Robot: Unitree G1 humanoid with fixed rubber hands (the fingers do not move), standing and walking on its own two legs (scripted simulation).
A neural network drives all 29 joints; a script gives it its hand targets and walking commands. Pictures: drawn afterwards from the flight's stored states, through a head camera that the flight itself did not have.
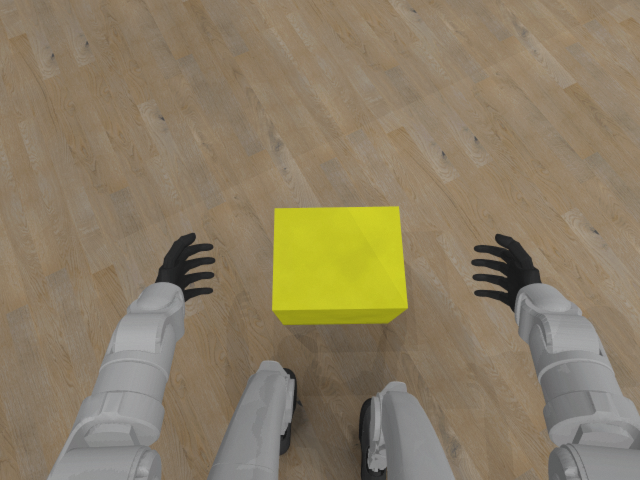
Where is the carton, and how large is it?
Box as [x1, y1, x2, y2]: [272, 206, 407, 324]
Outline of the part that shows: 398,206 275,208 272,310 283,324 385,323 390,321 407,308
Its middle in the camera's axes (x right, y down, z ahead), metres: +0.04 +0.08 +0.99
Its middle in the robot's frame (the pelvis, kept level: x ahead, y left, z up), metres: +0.49 +0.01 -0.55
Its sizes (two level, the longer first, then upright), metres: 0.290 0.237 0.263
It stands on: the floor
